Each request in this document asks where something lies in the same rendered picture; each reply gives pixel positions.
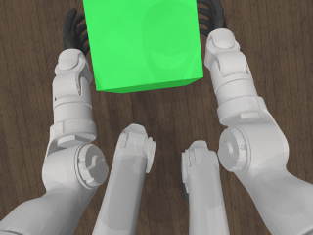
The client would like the left robot forearm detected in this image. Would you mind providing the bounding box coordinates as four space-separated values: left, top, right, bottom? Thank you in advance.
42 48 97 178

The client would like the robot right upper arm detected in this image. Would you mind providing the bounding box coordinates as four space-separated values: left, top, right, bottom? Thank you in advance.
217 123 313 235

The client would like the carton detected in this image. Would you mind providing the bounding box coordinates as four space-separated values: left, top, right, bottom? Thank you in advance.
83 0 203 94

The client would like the left robot thigh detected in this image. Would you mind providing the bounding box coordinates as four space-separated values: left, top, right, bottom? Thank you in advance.
92 130 156 235

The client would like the left robot hand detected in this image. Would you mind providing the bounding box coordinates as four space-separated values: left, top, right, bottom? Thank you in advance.
63 7 90 58

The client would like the robot left upper arm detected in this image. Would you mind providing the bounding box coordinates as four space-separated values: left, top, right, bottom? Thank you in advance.
0 143 109 235

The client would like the left robot shin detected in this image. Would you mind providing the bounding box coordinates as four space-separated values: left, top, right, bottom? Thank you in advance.
113 123 149 161

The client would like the right robot hand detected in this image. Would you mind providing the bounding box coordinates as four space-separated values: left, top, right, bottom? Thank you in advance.
196 0 227 38

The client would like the right robot forearm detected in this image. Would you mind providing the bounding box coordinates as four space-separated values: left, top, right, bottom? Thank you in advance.
204 28 290 154

